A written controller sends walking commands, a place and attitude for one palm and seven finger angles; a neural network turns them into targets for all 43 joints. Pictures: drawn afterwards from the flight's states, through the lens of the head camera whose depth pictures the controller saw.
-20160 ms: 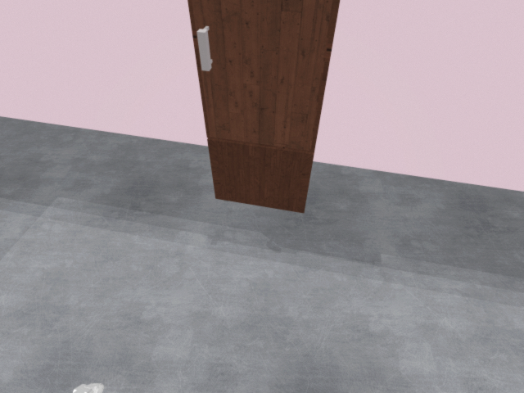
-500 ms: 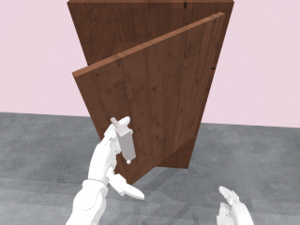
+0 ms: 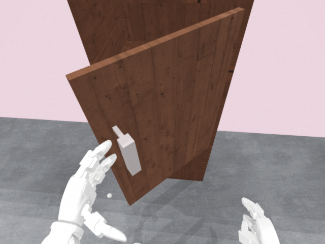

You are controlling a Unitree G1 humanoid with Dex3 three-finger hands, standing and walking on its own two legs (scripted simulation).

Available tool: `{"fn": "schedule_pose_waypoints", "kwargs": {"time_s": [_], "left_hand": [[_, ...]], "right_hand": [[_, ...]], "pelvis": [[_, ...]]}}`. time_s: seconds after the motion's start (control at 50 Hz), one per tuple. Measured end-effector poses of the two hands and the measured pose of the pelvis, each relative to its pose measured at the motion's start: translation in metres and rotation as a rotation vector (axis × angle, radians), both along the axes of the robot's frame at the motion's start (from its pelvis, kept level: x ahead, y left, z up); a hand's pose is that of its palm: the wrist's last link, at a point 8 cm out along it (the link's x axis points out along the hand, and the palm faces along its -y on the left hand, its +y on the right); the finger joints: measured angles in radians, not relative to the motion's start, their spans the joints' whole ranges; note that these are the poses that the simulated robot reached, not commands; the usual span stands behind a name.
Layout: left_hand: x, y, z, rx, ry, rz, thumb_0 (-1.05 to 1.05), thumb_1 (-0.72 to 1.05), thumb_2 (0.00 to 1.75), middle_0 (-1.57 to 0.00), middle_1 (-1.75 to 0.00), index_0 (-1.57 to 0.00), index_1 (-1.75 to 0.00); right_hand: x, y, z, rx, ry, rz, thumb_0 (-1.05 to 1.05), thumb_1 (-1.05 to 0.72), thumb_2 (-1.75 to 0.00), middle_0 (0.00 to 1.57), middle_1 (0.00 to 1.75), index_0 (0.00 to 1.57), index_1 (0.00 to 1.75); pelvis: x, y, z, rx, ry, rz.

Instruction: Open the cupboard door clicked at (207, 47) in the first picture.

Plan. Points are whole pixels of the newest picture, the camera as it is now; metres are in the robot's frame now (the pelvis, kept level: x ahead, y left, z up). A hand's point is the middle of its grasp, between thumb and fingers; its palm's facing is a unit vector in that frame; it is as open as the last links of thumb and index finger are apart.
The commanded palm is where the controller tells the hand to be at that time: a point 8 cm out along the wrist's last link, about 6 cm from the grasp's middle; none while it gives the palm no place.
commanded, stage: slide the hand sideways off the handle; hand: left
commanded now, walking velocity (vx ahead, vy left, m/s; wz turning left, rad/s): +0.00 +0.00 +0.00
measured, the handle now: (125, 150) +0.31 +0.11 +0.09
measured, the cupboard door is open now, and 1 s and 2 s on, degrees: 44 43 43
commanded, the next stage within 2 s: draw the hand back to the body in 0.36 s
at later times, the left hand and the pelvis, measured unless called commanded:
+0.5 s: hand (82, 206) +0.18 +0.17 +0.08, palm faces -0.07 -1.00 -0.03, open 16.3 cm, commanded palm +0.16 +0.23 +0.09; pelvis +0.00 +0.01 -0.01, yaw +1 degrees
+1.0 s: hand (52, 198) +0.18 +0.21 +0.13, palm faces +0.00 -0.99 -0.13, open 16.1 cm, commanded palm +0.15 +0.27 +0.14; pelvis +0.00 +0.02 +0.01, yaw +1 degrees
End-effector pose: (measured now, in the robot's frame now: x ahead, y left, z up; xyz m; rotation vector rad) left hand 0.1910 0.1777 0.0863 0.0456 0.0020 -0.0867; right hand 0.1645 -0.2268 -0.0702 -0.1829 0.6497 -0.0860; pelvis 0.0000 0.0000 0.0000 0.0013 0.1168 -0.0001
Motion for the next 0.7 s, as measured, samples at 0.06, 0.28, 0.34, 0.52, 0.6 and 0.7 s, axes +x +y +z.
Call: {"fn": "schedule_pose_waypoints", "kwargs": {"time_s": [0.06, 0.28, 0.34, 0.52, 0.6, 0.7], "left_hand": [[-0.004, 0.006, 0.0, 0.002, 0.002, -0.002, -0.01, -0.5, 0.3, -0.22, -0.33, -0.2, -0.32], [-0.011, 0.033, -0.002, 0.007, 0.019, 0.047, -0.01, -0.5, 0.3, -0.18, -0.31, -0.19, -0.32], [-0.016, 0.042, -0.002, 0.01, 0.025, 0.049, -0.01, -0.5, 0.3, -0.17, -0.3, -0.18, -0.31], [-0.023, 0.049, -0.004, -0.017, 0.016, 0.016, -0.01, -0.5, 0.3, -0.15, -0.3, -0.16, -0.3], [-0.019, 0.052, 0.004, 0.0, -0.004, 0.01, -0.01, -0.5, 0.3, -0.15, -0.3, -0.15, -0.3], [-0.018, 0.059, 0.019, 0.012, -0.023, 0.027, -0.01, -0.5, 0.3, -0.15, -0.3, -0.15, -0.3]], "right_hand": [[0.002, -0.003, 0.0, -0.005, -0.005, -0.006, 0.01, -0.91, -0.9, 0.2, 0.3, 0.2, 0.3], [0.005, -0.005, -0.001, -0.014, -0.02, -0.017, 0.01, -0.91, -0.9, 0.2, 0.3, 0.2, 0.3], [0.006, -0.004, -0.001, -0.017, -0.02, -0.018, 0.01, -0.91, -0.9, 0.2, 0.3, 0.2, 0.3], [0.008, 0.007, 0.002, -0.031, -0.046, -0.001, 0.01, -0.91, -0.9, 0.2, 0.3, 0.2, 0.3], [0.008, 0.016, 0.005, -0.021, -0.059, -0.001, 0.01, -0.91, -0.9, 0.2, 0.3, 0.2, 0.3], [0.008, 0.028, 0.01, 0.006, -0.077, -0.003, 0.01, -0.91, -0.9, 0.2, 0.3, 0.2, 0.3]], "pelvis": [[0.001, -0.002, -0.001, -0.001, 0.004, 0.002], [0.002, -0.002, -0.003, -0.007, 0.012, 0.009], [0.002, -0.001, -0.003, -0.009, 0.014, 0.011], [-0.002, 0.009, -0.006, -0.024, 0.014, 0.017], [-0.003, 0.014, -0.005, -0.027, 0.005, 0.015], [-0.002, 0.018, 0.0, -0.028, -0.013, 0.011]]}}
